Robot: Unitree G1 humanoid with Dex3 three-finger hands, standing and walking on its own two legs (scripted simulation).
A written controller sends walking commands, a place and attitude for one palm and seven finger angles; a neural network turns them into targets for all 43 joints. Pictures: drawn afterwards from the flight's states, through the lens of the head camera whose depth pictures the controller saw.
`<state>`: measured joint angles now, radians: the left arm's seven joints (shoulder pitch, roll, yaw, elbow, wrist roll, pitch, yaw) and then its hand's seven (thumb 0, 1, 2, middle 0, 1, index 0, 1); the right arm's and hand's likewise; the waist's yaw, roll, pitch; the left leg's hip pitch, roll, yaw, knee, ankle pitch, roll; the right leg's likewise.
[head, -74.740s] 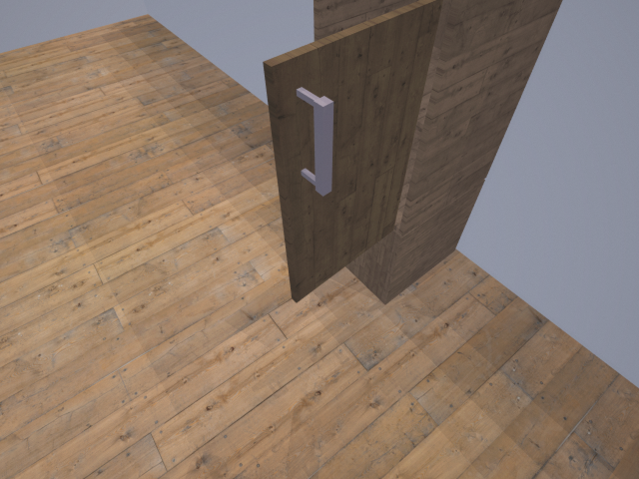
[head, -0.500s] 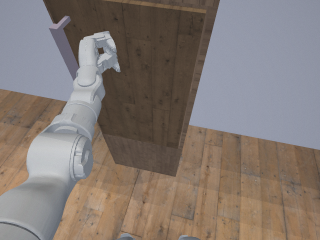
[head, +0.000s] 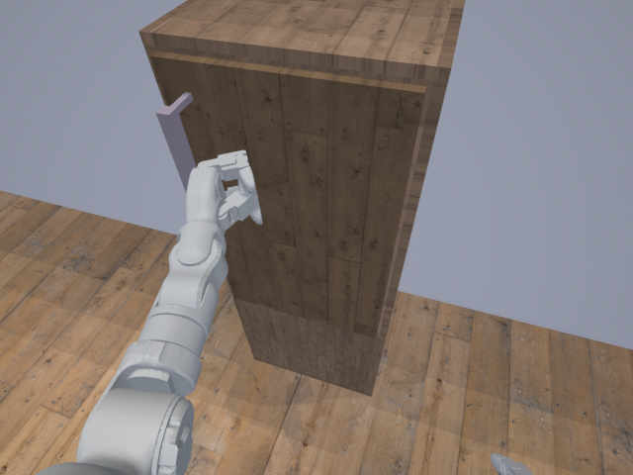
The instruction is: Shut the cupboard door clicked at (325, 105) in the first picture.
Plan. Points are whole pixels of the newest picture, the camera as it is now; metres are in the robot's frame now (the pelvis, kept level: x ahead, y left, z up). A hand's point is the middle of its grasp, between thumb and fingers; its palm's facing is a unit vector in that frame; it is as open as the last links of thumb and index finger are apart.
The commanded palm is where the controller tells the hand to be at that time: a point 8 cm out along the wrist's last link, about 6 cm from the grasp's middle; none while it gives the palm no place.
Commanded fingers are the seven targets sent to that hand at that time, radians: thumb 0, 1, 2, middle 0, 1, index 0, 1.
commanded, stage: draw the hand back to the body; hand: left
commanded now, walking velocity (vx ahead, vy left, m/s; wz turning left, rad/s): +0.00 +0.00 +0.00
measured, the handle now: (191, 153) +0.53 +0.19 +0.14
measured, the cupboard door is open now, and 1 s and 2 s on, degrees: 0 0 0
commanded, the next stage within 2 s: step back with the hand held close in 1.66 s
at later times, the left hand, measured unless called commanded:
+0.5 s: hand (200, 239) +0.34 +0.13 +0.15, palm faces +0.03 -1.00 -0.03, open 3.1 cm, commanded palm +0.31 +0.18 +0.16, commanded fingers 0.00 0.90 0.90 -1.25 -1.44 -1.25 -1.44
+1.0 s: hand (80, 321) +0.24 +0.22 +0.17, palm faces +0.31 -0.90 -0.30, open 4.0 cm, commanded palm +0.19 +0.27 +0.18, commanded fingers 0.00 0.90 0.90 -0.56 -0.69 -0.56 -0.69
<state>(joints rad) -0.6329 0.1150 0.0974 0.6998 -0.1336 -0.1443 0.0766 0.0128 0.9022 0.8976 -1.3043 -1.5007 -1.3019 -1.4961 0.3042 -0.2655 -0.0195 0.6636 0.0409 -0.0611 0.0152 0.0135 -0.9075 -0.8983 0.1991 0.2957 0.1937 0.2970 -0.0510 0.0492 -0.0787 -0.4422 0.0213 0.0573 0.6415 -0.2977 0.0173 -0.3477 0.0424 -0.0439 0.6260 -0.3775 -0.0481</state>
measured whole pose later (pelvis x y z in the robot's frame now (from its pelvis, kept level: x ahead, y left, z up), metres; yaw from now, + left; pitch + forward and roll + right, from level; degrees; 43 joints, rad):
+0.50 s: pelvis +0.01 +0.00 +0.01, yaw +1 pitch +0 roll +0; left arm -0.23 0.18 0.08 0.18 -0.19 0.05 -0.04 0.01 0.90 0.90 -1.30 -1.50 -1.30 -1.50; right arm 0.25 -0.26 0.03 0.60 0.07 0.01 -0.03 0.02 -0.91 -0.90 0.20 0.30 0.20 0.30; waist 0.01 0.06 -0.06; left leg -0.28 0.01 0.05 0.56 -0.28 0.01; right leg -0.18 0.04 -0.05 0.54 -0.36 -0.05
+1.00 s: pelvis +0.00 +0.00 +0.02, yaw +1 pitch -4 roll +0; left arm 0.23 0.30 0.17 -0.20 -0.09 -0.06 0.07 0.01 0.90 0.90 -0.83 -0.98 -0.82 -0.97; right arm 0.18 -0.23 0.04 0.62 0.03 0.01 -0.06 0.02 -0.90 -0.90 0.20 0.30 0.20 0.30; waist 0.04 0.09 0.01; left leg -0.13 0.00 0.05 0.40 -0.19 0.02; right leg -0.03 0.03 -0.05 0.37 -0.27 -0.04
